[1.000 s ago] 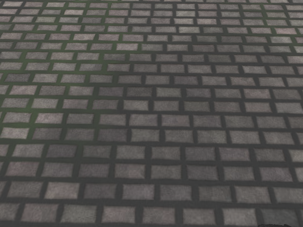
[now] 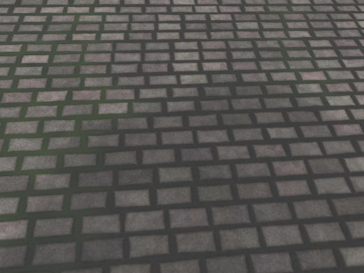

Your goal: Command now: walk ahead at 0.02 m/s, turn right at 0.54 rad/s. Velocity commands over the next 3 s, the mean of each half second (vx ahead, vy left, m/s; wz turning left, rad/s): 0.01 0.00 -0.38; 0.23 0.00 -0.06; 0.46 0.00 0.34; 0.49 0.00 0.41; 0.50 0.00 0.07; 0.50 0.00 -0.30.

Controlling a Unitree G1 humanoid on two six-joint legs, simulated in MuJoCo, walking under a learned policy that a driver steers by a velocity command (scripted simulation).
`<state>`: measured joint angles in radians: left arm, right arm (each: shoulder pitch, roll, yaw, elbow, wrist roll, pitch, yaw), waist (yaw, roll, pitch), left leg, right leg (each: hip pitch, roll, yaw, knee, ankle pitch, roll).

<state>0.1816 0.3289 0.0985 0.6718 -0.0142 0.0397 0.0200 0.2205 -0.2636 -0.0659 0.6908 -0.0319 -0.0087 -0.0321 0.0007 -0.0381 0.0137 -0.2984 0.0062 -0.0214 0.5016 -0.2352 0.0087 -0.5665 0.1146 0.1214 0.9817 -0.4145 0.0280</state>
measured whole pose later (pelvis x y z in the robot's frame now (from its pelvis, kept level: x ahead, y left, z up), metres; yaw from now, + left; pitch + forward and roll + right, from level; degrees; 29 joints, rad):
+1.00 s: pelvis +0.06 -0.09 -0.01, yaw -11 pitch +1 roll +0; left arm 0.18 0.28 0.07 0.75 -0.02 -0.07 -0.03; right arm 0.40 -0.29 -0.06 0.83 0.02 -0.04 -0.01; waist -0.03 0.03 0.00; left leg -0.18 0.07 -0.05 0.64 -0.44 -0.01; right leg -0.32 0.01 -0.05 0.56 -0.25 -0.06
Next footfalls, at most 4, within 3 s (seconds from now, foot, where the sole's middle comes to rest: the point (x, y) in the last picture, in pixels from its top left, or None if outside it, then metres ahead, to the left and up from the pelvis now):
0.30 right None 0.02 -0.15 -0.78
0.64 left None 0.04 0.09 -0.77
0.98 right None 0.09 -0.20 -0.78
1.48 left None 0.47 -0.04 -0.78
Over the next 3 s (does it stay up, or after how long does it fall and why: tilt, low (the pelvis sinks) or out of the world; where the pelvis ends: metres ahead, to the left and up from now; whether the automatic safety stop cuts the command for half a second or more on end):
stays up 1.13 0.00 -0.02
